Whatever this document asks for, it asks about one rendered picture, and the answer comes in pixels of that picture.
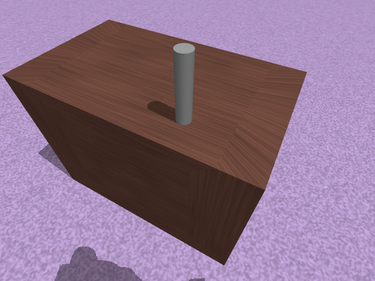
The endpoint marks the can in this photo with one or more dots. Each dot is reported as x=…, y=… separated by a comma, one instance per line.
x=184, y=64

